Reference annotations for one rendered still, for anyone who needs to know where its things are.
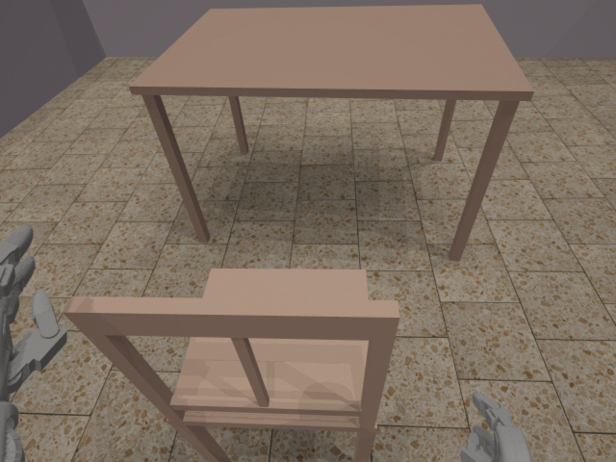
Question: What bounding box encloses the right robot hand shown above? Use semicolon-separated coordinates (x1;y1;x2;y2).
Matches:
461;392;534;462

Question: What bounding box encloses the robot left forearm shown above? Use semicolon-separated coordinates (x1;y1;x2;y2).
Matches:
0;401;25;462

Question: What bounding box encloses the left robot hand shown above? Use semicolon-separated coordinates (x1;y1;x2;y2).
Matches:
0;224;67;402

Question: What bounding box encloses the table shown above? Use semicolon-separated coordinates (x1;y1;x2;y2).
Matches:
129;4;534;262

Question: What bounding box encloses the chair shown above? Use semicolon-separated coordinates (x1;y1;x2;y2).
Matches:
63;269;400;462

